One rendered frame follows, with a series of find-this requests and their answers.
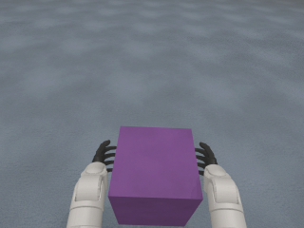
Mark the robot left forearm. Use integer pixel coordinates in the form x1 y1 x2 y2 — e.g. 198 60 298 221
66 161 107 228

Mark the carton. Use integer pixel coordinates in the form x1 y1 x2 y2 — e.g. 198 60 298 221
107 125 203 227

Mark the robot right forearm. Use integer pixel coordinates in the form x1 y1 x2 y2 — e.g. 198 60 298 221
203 164 247 228

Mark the left robot hand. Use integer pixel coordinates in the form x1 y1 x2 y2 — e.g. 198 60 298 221
92 140 117 173

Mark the right robot hand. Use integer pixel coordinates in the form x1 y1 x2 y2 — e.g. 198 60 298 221
195 142 218 176

